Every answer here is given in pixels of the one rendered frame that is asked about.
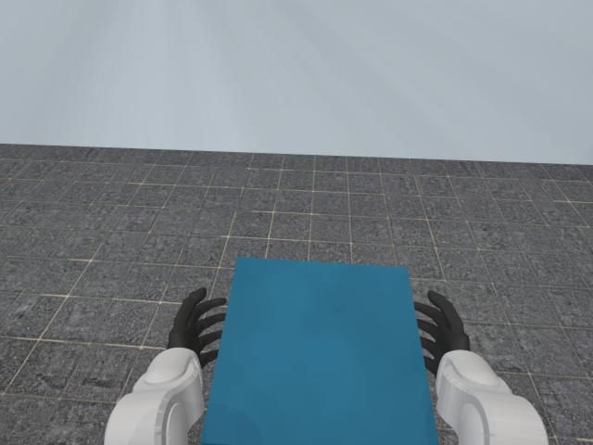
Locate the robot left forearm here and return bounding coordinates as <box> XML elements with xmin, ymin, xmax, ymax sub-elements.
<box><xmin>104</xmin><ymin>348</ymin><xmax>205</xmax><ymax>445</ymax></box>

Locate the robot right forearm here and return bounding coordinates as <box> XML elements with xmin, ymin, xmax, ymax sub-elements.
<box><xmin>435</xmin><ymin>350</ymin><xmax>549</xmax><ymax>445</ymax></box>

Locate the left robot hand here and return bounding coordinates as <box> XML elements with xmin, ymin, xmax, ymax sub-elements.
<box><xmin>166</xmin><ymin>287</ymin><xmax>227</xmax><ymax>370</ymax></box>

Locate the right robot hand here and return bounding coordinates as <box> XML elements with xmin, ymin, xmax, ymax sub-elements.
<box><xmin>413</xmin><ymin>290</ymin><xmax>471</xmax><ymax>380</ymax></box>

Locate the carton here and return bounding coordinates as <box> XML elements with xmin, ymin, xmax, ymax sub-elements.
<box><xmin>200</xmin><ymin>257</ymin><xmax>439</xmax><ymax>445</ymax></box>

